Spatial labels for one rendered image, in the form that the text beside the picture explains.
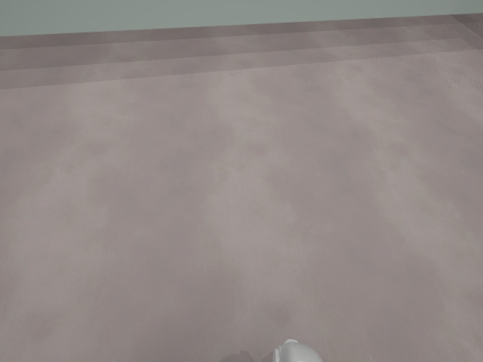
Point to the robot right thigh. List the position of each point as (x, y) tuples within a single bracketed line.
[(295, 352)]

